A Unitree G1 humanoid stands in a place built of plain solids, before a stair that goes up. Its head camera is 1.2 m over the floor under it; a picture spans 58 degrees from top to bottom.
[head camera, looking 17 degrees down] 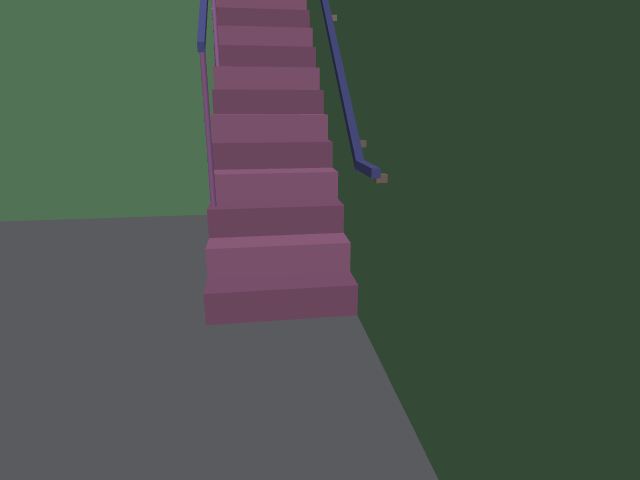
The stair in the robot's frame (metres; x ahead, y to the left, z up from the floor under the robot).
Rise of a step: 0.19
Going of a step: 0.23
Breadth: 0.89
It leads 8 degrees to the left of straight ahead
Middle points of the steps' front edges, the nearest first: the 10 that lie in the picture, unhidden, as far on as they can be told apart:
2.31 0.22 0.20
2.54 0.25 0.39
2.76 0.28 0.58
2.99 0.31 0.77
3.22 0.35 0.96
3.45 0.38 1.15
3.67 0.41 1.34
3.90 0.44 1.53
4.13 0.48 1.72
4.36 0.51 1.91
